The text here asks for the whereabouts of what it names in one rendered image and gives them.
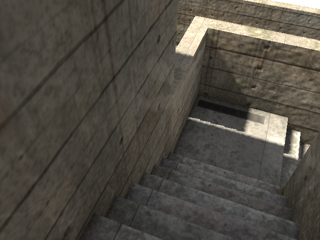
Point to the stairs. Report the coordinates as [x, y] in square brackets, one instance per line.
[294, 150]
[185, 199]

